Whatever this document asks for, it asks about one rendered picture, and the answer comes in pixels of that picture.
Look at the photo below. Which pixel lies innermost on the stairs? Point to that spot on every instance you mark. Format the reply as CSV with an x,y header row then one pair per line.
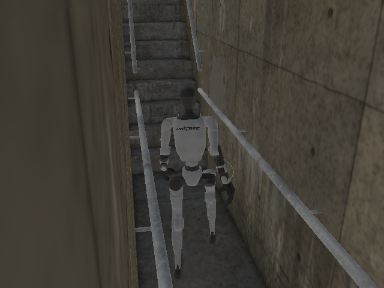
x,y
163,68

